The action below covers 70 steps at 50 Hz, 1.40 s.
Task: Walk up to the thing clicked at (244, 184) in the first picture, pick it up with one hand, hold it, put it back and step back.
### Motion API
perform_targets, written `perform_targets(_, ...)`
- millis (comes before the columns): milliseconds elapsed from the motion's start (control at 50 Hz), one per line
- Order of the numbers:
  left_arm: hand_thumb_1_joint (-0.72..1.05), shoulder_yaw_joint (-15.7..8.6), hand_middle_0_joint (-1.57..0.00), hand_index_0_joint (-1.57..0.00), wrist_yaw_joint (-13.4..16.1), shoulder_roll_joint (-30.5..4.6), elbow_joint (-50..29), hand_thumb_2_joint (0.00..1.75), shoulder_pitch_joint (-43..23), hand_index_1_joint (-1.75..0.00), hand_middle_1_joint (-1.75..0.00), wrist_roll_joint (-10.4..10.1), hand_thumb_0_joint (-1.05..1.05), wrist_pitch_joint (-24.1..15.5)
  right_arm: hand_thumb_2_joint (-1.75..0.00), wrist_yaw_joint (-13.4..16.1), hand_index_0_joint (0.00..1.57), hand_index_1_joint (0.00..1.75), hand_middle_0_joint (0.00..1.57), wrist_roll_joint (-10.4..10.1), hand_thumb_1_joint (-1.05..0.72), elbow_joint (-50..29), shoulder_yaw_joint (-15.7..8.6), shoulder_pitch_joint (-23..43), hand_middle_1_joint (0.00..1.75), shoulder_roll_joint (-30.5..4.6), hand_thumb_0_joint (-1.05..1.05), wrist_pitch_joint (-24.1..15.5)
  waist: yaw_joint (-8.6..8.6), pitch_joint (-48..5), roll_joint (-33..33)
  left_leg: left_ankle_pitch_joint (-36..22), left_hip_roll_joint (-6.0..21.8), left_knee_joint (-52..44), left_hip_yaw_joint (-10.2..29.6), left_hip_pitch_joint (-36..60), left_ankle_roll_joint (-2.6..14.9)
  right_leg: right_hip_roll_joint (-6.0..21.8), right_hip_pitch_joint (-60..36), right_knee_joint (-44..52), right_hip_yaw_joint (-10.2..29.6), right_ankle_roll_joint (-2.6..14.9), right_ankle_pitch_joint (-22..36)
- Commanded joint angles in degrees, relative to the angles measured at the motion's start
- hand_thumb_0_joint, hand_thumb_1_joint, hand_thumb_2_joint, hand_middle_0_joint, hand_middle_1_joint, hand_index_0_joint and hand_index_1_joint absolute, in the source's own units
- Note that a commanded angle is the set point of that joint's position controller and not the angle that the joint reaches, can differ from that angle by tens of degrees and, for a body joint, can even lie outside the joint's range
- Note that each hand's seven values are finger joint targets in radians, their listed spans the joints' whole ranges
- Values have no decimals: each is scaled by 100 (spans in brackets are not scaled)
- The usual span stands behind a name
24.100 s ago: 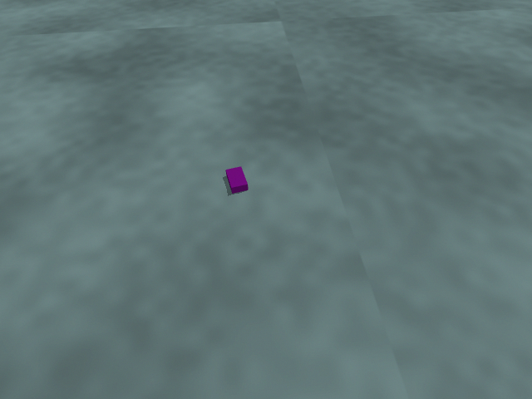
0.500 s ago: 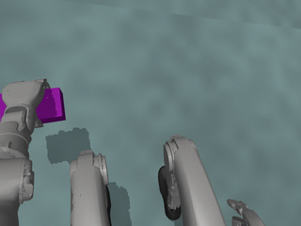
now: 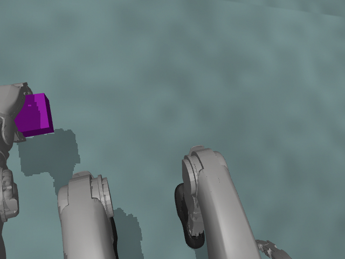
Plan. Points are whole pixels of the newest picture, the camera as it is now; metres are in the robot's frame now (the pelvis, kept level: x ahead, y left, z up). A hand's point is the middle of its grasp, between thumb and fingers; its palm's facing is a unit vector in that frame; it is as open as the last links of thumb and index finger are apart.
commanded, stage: lower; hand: left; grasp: from above
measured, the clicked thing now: (13, 118) +0.47 +0.30 -0.20
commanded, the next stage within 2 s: rest in 0.42 s
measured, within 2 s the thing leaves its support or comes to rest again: neither
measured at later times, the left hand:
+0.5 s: hand (21, 121) +0.47 +0.30 -0.23, palm faces -0.47 -0.07 -0.88, open 11.5 cm
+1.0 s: hand (30, 123) +0.48 +0.29 -0.27, palm faces -0.46 -0.10 -0.88, open 11.5 cm
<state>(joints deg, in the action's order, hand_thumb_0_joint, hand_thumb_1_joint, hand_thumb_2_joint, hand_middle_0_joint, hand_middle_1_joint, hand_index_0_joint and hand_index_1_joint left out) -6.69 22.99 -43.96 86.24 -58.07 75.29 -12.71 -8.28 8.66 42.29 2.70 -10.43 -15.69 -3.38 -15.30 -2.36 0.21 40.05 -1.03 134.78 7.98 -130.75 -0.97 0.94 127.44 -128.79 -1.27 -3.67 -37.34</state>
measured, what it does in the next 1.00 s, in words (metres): stands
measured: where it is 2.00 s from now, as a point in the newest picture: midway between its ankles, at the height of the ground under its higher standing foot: (151, 241)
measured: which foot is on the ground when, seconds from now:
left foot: down 0.00-1.00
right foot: down 0.00-1.00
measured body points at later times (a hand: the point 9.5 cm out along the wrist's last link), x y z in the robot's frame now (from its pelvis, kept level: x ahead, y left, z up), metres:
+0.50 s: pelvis +0.00 +0.00 -0.03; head +0.27 +0.08 +0.32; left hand +0.49 +0.30 -0.18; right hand +0.04 -0.28 -0.11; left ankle +0.07 +0.13 -0.32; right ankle +0.11 -0.14 -0.32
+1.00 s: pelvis +0.00 +0.01 -0.05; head +0.28 +0.10 +0.29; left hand +0.50 +0.30 -0.22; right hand +0.03 -0.27 -0.11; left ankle +0.07 +0.13 -0.32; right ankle +0.11 -0.14 -0.31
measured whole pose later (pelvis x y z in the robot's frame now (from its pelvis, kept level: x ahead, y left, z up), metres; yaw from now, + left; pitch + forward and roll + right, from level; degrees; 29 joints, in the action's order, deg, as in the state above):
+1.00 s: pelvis +0.00 +0.01 -0.05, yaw -5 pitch +31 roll -13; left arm -10.7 32.2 -55.1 97.1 -60.4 79.1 -14.4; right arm -11.9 14.1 39.6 10.5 -7.0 -18.5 -7.6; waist -20.5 5.7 -4.7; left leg 42.1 -1.2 145.9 12.8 -135.8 -0.7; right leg -0.9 130.6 -135.9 -4.5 -4.2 -37.5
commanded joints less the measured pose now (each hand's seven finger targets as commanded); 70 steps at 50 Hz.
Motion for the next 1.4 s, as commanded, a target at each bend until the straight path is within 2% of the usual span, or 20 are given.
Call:
perform_targets(0,62,-108,-96,-97,239,-1521,-844,91,-1906,-79,-80,-37,0,15,-90,60,20,30,20,4,-90,-48,-409,-1291,30,-1492,0,4,-81,-4049,1878,-1085,-31,-1471,-586,3142,183,-139,-1848,1101,-689,538,1090)
perform_targets(40,60,-214,-96,-96,271,-1705,-946,94,-1997,-79,-79,-47,0,24,-90,55,20,30,20,-1,-91,-48,-399,-1304,30,-1538,0,10,-68,-4082,1928,-1174,-28,-1424,-574,3118,185,-129,-1841,1050,-693,529,1177)
perform_targets(100,57,-101,-97,-96,249,-1518,-726,92,-1882,-76,-76,-18,0,45,-90,40,20,30,20,4,-91,-51,-389,-1314,30,-1549,0,17,-168,-3922,1888,-1210,-21,-1362,-529,3092,169,-120,-1678,964,-717,527,1221)
perform_targets(260,58,-135,-96,-96,392,-1679,-353,90,-1876,-78,-78,54,0,-89,-90,-2,20,30,20,102,-91,-70,-227,-1241,30,-1585,0,-25,-252,-3680,1871,-1237,-38,-1097,-517,2916,178,-170,-1614,793,-786,518,1248)
perform_targets(440,66,-346,-100,-101,642,-2119,-400,93,-2050,-83,-84,156,0,-191,-90,-73,20,30,20,249,-91,-69,-162,-1208,30,-1755,0,-92,-353,-3705,2160,-1368,-15,-837,-496,2808,180,-231,-1641,581,-905,501,1379)
perform_targets(640,58,-296,-93,-94,826,-2084,-5,91,-1814,-78,-79,163,0,-124,-89,-160,20,30,20,339,-89,-102,1,-1084,30,-1844,0,-156,-478,-3467,2117,-1423,8,-654,-377,2738,176,-279,-1513,395,-1044,490,1455)
perform_targets(680,59,-495,-93,-94,890,-2440,-69,90,-1961,-78,-80,188,0,-173,-89,-172,20,30,20,368,-89,-160,35,-1045,30,-1917,0,-176,-530,-3419,2102,-1347,19,-598,-371,2584,197,-298,-1617,406,-1049,486,1434)
perform_targets(780,59,-261,-93,-95,1022,-2240,300,91,-1853,-79,-81,241,0,-166,-89,-218,20,30,20,439,-89,-111,187,-969,30,-1887,0,-271,-600,-3246,2139,-1219,36,-527,-359,2574,187,-338,-1572,364,-1092,475,1389)
perform_targets(820,59,-471,-93,-94,1093,-2573,206,91,-1884,-79,-80,244,0,-205,-89,-207,20,30,20,442,-89,-198,171,-914,30,-2029,0,-293,-588,-3238,2148,-1219,41,-531,-297,2527,176,-346,-1585,360,-1153,493,1355)
perform_targets(840,58,-358,-93,-94,1082,-2451,262,91,-1815,-79,-80,279,0,-182,-89,-225,20,30,20,457,-90,-177,212,-910,30,-2002,0,-314,-587,-3221,2259,-1285,34,-551,-311,2632,165,-339,-1560,313,-1149,480,1388)
perform_targets(920,61,-439,-95,-96,1169,-2558,370,92,-1873,-81,-82,336,0,-157,-90,-285,20,30,20,537,-90,-172,226,-956,30,-2108,0,-396,-740,-3106,2342,-1465,84,-427,-271,2767,136,-365,-1532,233,-1205,464,1570)
perform_targets(960,63,-576,-96,-97,1198,-2699,388,94,-1782,-82,-83,285,0,-159,-90,-298,20,30,20,564,-90,-194,260,-905,30,-2154,0,-412,-690,-3032,2375,-1535,82,-425,-220,2734,130,-360,-1559,246,-1254,465,1572)
perform_targets(1040,64,-542,-96,-97,1163,-2747,418,93,-1858,-82,-84,340,0,-152,-90,-340,20,30,20,614,-90,-234,310,-919,30,-2222,0,-462,-821,-2832,2314,-1358,94,-338,-212,2581,140,-369,-1527,250,-1273,472,1462)
perform_targets(1100,63,-536,-96,-97,1195,-2811,453,94,-1682,-83,-84,264,0,-190,-90,-335,20,30,20,611,-90,-246,327,-832,30,-2227,0,-484,-731,-2948,2376,-1310,115,-412,-142,2637,126,-401,-1629,280,-1299,480,1424)
perform_targets(1160,62,-325,-95,-96,1171,-2555,371,92,-1823,-82,-84,258,0,-197,-90,-393,20,30,20,655,-90,-305,359,-789,30,-2231,0,-512,-823,-2888,2414,-1374,114,-385,-125,2682,107,-399,-1550,219,-1340,462,1500)
perform_targets(1180,62,-460,-95,-96,1200,-2782,418,92,-1780,-81,-83,240,0,-216,-90,-393,20,30,20,648,-90,-245,364,-813,30,-2252,0,-516,-797,-2842,2446,-1273,124,-403,-94,2618,118,-403,-1582,232,-1351,471,1422)
perform_targets(1220,62,-317,-95,-96,1186,-2653,404,91,-1843,-80,-82,252,0,-231,-90,-423,20,30,20,638,-90,-285,403,-793,30,-2282,0,-553,-883,-2754,2472,-1371,139,-388,-55,2725,92,-393,-1488,174,-1365,457,1489)
perform_targets(1260,61,-327,-95,-96,1241,-2753,304,90,-1797,-79,-80,266,0,-260,-90,-446,20,30,20,654,-90,-318,441,-748,30,-2270,0,-575,-808,-2905,2590,-1501,146,-416,-38,2859,75,-419,-1618,177,-1366,451,1604)
perform_targets(1300,61,-513,-94,-95,1311,-2974,463,91,-1682,-80,-81,322,0,-249,-90,-475,20,30,20,667,-90,-256,468,-847,30,-2299,0,-581,-830,-2807,2485,-1551,155,-371,-55,2792,79,-423,-1660,159,-1360,455,1647)
perform_targets(1380,61,-370,-94,-95,1398,-2816,683,89,-1800,-79,-80,297,0,-212,-90,-525,20,30,20,703,-90,-255,545,-742,30,-2260,0,-646,-950,-2612,2486,-1351,170,-339,-53,2673,101,-450,-1627,165,-1370,449,1583)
